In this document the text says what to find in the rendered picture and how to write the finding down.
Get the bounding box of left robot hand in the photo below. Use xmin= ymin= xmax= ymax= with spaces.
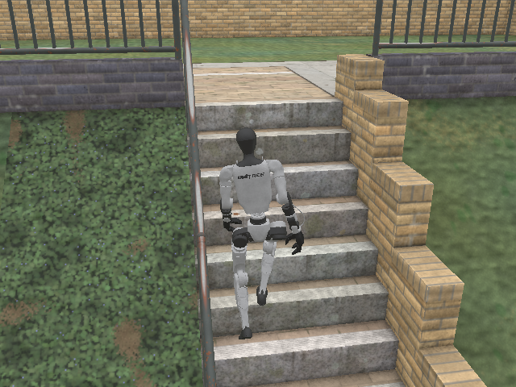
xmin=223 ymin=218 xmax=242 ymax=232

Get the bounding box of robot right upper arm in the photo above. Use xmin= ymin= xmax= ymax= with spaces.
xmin=266 ymin=160 xmax=289 ymax=205

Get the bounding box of right robot shin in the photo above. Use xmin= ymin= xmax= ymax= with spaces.
xmin=259 ymin=242 xmax=277 ymax=294

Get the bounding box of right robot forearm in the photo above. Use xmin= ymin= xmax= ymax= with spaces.
xmin=282 ymin=192 xmax=301 ymax=234

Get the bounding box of humanoid robot head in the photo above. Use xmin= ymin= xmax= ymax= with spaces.
xmin=236 ymin=127 xmax=264 ymax=167

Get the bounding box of left robot forearm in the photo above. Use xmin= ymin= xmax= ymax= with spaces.
xmin=220 ymin=199 xmax=232 ymax=223

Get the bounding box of right robot hand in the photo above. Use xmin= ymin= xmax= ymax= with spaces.
xmin=285 ymin=231 xmax=304 ymax=255

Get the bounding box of robot left upper arm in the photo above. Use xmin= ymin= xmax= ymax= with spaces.
xmin=219 ymin=165 xmax=234 ymax=209

